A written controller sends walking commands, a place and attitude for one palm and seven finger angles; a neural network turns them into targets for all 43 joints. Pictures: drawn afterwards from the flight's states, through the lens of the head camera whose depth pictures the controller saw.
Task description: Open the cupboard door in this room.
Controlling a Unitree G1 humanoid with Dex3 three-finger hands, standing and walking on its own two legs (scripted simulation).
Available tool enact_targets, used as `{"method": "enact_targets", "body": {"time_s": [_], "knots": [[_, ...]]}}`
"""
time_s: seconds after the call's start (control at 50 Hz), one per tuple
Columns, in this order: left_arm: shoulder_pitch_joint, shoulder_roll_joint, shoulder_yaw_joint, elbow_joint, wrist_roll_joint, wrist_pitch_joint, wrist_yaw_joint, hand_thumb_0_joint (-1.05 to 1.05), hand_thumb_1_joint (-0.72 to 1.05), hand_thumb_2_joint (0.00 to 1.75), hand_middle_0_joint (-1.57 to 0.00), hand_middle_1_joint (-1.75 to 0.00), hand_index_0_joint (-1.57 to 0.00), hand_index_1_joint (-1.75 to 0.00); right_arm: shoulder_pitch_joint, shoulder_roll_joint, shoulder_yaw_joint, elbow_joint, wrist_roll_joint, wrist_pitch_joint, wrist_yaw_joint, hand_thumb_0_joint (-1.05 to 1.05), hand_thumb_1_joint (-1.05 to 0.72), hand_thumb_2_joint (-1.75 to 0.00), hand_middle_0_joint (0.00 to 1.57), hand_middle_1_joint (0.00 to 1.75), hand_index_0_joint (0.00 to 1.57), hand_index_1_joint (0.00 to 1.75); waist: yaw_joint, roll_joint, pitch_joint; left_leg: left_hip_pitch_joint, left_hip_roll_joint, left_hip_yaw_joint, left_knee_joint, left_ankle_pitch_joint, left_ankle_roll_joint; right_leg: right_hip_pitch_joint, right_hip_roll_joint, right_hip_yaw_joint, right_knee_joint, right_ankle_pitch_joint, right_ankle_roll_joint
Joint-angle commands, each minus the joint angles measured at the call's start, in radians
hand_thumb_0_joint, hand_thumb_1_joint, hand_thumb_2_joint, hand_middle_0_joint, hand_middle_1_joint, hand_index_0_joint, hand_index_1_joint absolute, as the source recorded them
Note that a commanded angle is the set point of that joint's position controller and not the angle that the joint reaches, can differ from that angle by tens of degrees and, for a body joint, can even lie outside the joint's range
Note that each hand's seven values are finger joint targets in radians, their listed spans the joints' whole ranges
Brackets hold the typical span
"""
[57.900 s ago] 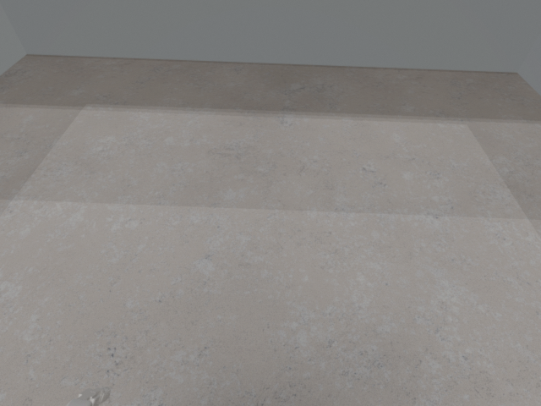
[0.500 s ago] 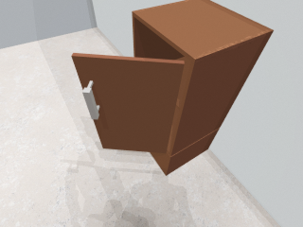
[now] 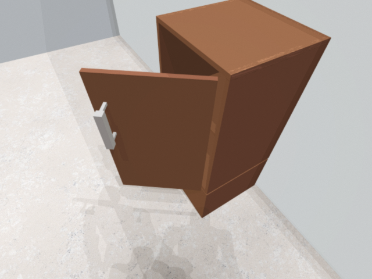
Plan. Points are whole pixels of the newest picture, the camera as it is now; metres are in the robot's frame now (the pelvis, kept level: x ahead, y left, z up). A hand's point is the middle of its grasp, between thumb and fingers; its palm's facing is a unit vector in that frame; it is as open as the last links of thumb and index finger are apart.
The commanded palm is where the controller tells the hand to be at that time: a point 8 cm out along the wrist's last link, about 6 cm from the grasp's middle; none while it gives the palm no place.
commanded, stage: look again from close up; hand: left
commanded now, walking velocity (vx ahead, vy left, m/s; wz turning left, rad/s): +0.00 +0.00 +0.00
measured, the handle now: (107, 126) +0.53 +0.27 -0.03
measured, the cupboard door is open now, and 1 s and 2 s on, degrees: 54 54 54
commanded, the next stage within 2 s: shuffle to correct the standing spot in 0.04 s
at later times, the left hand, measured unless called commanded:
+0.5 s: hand out of the picture -0.05 +0.17 -0.18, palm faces +0.09 -0.97 -0.22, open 7.4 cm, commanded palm none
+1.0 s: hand out of the picture +0.01 +0.34 -0.19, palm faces +0.04 -0.98 -0.22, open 7.4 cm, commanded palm none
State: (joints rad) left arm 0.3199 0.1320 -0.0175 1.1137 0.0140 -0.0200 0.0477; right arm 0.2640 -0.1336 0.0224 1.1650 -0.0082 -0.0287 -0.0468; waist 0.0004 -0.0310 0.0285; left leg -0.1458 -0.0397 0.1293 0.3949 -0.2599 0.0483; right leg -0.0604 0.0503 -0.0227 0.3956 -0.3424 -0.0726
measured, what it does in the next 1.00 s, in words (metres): steps to the left: left foot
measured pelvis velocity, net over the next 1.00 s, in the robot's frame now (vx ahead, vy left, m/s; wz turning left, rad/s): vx -0.03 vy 0.13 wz -0.01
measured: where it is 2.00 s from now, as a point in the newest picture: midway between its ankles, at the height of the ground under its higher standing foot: outside the picture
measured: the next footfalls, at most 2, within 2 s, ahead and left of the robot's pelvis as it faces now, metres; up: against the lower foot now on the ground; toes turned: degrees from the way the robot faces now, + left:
left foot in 0.78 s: +0.00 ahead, +0.17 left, +0.00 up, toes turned +2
right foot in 1.40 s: -0.07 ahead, -0.02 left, +0.00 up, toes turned -3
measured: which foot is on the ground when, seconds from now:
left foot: down 0.00-0.34, up 0.36-0.76, down 0.78-1.00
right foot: down 0.00-0.78, up 0.80-1.00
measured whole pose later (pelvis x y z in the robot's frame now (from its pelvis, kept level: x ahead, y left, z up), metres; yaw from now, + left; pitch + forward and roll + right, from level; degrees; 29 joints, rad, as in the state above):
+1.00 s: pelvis -0.03 +0.13 +0.00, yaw +0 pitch +1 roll -1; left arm 0.24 0.26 0.08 0.98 0.04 0.04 0.02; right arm 0.18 -0.12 -0.01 0.99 -0.02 -0.02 -0.04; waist 0.01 -0.08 0.05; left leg -0.29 -0.01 0.07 0.46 -0.20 0.06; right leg -0.43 0.01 0.05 1.11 -0.40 0.02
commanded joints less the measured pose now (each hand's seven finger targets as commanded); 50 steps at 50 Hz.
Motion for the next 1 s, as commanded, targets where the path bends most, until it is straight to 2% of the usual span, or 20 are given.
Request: {"method": "enact_targets", "body": {"time_s": [0.0,0.12,0.18,0.28,0.34,0.4,0.44,0.48,0.56,0.66,0.68,0.72,0.74,0.76,0.78,0.8,0.82,0.86,0.9,0.98], "knots": [[0.105,0.089,0.015,-0.011,-0.004,-0.011,0.009,0.00,0.90,0.90,-0.20,-0.30,-0.20,-0.30,0.071,-0.084,-0.016,-0.014,-0.001,-0.007,-0.005,0.00,-0.90,-0.90,0.20,0.30,0.20,0.30,0.006,0.010,0.040,0.045,0.153,-0.151,-0.029,0.288,-0.022,-0.081,-0.174,0.127,-0.050,0.442,0.034],[0.110,0.093,0.018,-0.008,-0.005,-0.012,0.011,0.00,0.90,0.90,-0.20,-0.30,-0.20,-0.30,0.070,-0.085,-0.018,-0.014,0.000,-0.003,-0.008,0.00,-0.90,-0.90,0.20,0.30,0.20,0.30,0.004,-0.006,0.025,0.044,0.149,-0.136,-0.016,0.271,-0.029,-0.059,-0.181,0.131,-0.048,0.539,0.051],[0.118,0.116,0.032,-0.021,-0.002,-0.011,0.018,0.00,0.90,0.90,-0.20,-0.30,-0.20,-0.30,0.060,-0.084,-0.024,-0.027,0.001,0.005,-0.007,0.00,-0.90,-0.90,0.20,0.30,0.20,0.30,0.016,0.014,0.018,0.012,0.137,-0.114,0.012,0.270,-0.038,-0.028,-0.212,0.153,-0.024,0.688,0.061],[0.144,0.145,0.053,-0.024,-0.001,0.005,0.028,0.00,0.90,0.90,-0.20,-0.30,-0.20,-0.30,0.042,-0.080,-0.034,-0.064,0.001,0.035,-0.007,0.00,-0.90,-0.90,0.20,0.30,0.20,0.30,0.037,-0.039,0.022,-0.128,0.094,-0.064,0.093,0.073,-0.066,0.051,-0.285,0.213,0.027,0.893,0.054],[0.189,0.161,0.067,-0.015,0.006,0.011,0.032,0.00,0.90,0.90,-0.20,-0.30,-0.20,-0.30,-0.013,-0.085,-0.045,-0.105,-0.002,0.050,-0.006,0.00,-0.90,-0.90,0.20,0.30,0.20,0.30,0.072,-0.087,0.043,-0.299,0.062,-0.074,0.306,-0.205,-0.075,0.113,-0.377,0.290,0.020,1.052,-0.026],[0.171,0.164,0.075,-0.038,0.011,0.011,0.031,0.00,0.90,0.90,-0.20,-0.30,-0.20,-0.30,-0.053,-0.100,-0.060,-0.140,-0.004,0.062,0.002,0.00,-0.90,-0.90,0.20,0.30,0.20,0.30,0.066,-0.060,0.064,-0.366,0.055,-0.135,0.508,-0.218,-0.085,0.060,-0.396,0.298,0.007,1.007,-0.105],[0.141,0.177,0.080,-0.062,0.012,0.008,0.024,0.00,0.90,0.90,-0.20,-0.30,-0.20,-0.30,-0.071,-0.103,-0.067,-0.160,-0.005,0.068,0.015,0.00,-0.90,-0.90,0.20,0.30,0.20,0.30,0.055,-0.032,0.071,-0.385,0.054,-0.148,0.586,-0.179,-0.097,0.014,-0.385,0.270,-0.002,0.927,-0.137],[0.120,0.189,0.087,-0.082,0.016,0.007,0.020,0.00,0.90,0.90,-0.20,-0.30,-0.20,-0.30,-0.096,-0.100,-0.073,-0.185,-0.005,0.073,0.027,0.00,-0.90,-0.90,0.20,0.30,0.20,0.30,0.051,-0.051,0.085,-0.396,0.055,-0.147,0.616,-0.159,-0.108,-0.031,-0.381,0.258,-0.016,0.833,-0.144],[0.111,0.212,0.096,-0.101,0.017,0.007,0.014,0.00,0.90,0.90,-0.20,-0.30,-0.20,-0.30,-0.138,-0.108,-0.078,-0.225,-0.005,0.077,0.041,0.00,-0.90,-0.90,0.20,0.30,0.20,0.30,0.053,-0.097,0.076,-0.406,0.054,-0.134,0.613,-0.097,-0.124,-0.048,-0.363,0.223,-0.014,0.751,-0.122],[0.074,0.255,0.114,-0.136,0.025,0.014,0.008,0.00,0.90,0.90,-0.20,-0.30,-0.20,-0.30,-0.169,-0.106,-0.076,-0.265,0.004,0.062,0.052,0.00,-0.90,-0.90,0.20,0.30,0.20,0.30,0.059,-0.162,0.036,-0.282,0.036,-0.095,0.391,-0.098,-0.117,-0.082,-0.353,0.181,0.049,0.709,-0.090],[0.050,0.261,0.118,-0.148,0.029,0.017,0.008,0.00,0.90,0.90,-0.20,-0.30,-0.20,-0.30,-0.140,-0.104,-0.078,-0.262,0.006,0.055,0.050,0.00,-0.90,-0.90,0.20,0.30,0.20,0.30,0.045,-0.170,0.022,-0.208,0.033,-0.092,0.303,-0.082,-0.113,-0.118,-0.354,0.178,0.086,0.689,-0.075],[0.008,0.264,0.118,-0.162,0.023,0.020,0.004,0.00,0.90,0.90,-0.20,-0.30,-0.20,-0.30,-0.012,-0.121,-0.082,-0.223,0.005,0.039,0.046,0.00,-0.90,-0.90,0.20,0.30,0.20,0.30,-0.015,-0.133,-0.055,0.011,0.010,-0.048,0.091,0.093,-0.104,-0.177,-0.289,0.118,0.218,0.587,-0.022],[0.033,0.220,0.105,-0.168,0.017,0.026,0.001,0.00,0.90,0.90,-0.20,-0.30,-0.20,-0.30,0.049,-0.159,-0.088,-0.207,0.001,0.026,0.040,0.00,-0.90,-0.90,0.20,0.30,0.20,0.30,-0.029,-0.026,-0.126,0.142,0.085,-0.081,0.051,0.242,-0.081,-0.224,-0.208,0.067,0.346,0.358,0.014],[0.067,0.140,0.091,-0.175,0.008,0.034,-0.003,0.00,0.90,0.90,-0.20,-0.30,-0.20,-0.30,0.090,-0.249,-0.109,-0.203,-0.004,0.016,0.036,0.00,-0.90,-0.90,0.20,0.30,0.20,0.30,-0.032,0.247,-0.161,0.194,0.333,-0.380,0.010,0.540,0.018,-0.381,-0.080,-0.016,0.538,-0.224,0.080],[0.072,0.128,0.084,-0.183,0.006,0.046,0.006,0.00,0.90,0.90,-0.20,-0.30,-0.20,-0.30,0.100,-0.276,-0.103,-0.215,0.000,0.025,0.028,0.00,-0.90,-0.90,0.20,0.30,0.20,0.30,-0.035,0.241,-0.153,0.043,0.393,-0.452,-0.046,0.607,0.087,-0.327,-0.060,0.070,0.650,-0.360,0.073],[0.066,0.150,0.092,-0.191,0.006,0.042,0.005,0.00,0.90,0.90,-0.20,-0.30,-0.20,-0.30,0.036,-0.283,-0.099,-0.234,-0.014,0.024,0.024,0.00,-0.90,-0.90,0.20,0.30,0.20,0.30,-0.009,0.154,-0.096,-0.023,0.425,-0.451,-0.078,0.456,0.146,-0.337,-0.084,0.091,0.699,-0.309,0.057],[0.039,0.140,0.087,-0.165,0.007,0.040,0.005,0.00,0.90,0.90,-0.20,-0.30,-0.20,-0.30,-0.004,-0.246,-0.089,-0.222,-0.019,0.009,0.015,0.00,-0.90,-0.90,0.20,0.30,0.20,0.30,-0.004,0.164,-0.072,-0.060,0.398,-0.497,-0.132,0.326,0.117,-0.349,-0.089,0.117,0.703,-0.236,0.062],[0.035,0.138,0.089,-0.135,0.013,0.042,-0.012,0.00,0.90,0.90,-0.20,-0.30,-0.20,-0.30,-0.047,-0.172,-0.067,-0.222,-0.026,0.009,0.011,0.00,-0.90,-0.90,0.20,0.30,0.20,0.30,0.008,0.141,0.026,-0.135,0.351,-0.433,-0.146,0.219,0.092,-0.371,-0.104,0.120,0.717,-0.118,0.076],[0.056,0.139,0.093,-0.130,0.018,0.053,-0.029,0.00,0.90,0.90,-0.20,-0.30,-0.20,-0.30,-0.026,-0.175,-0.067,-0.205,-0.024,0.005,0.003,0.00,-0.90,-0.90,0.20,0.30,0.20,0.30,0.016,0.119,-0.002,-0.108,0.339,-0.373,-0.137,0.303,0.085,-0.380,-0.084,0.109,0.751,-0.053,0.086],[0.015,0.149,0.103,-0.161,0.027,0.074,-0.042,0.00,0.90,0.90,-0.20,-0.30,-0.20,-0.30,0.044,-0.172,-0.081,-0.177,-0.023,0.003,-0.014,0.00,-0.90,-0.90,0.20,0.30,0.20,0.30,-0.007,0.092,-0.040,-0.031,0.355,-0.350,-0.124,0.364,0.082,-0.444,-0.069,0.119,0.789,-0.006,0.105]]}}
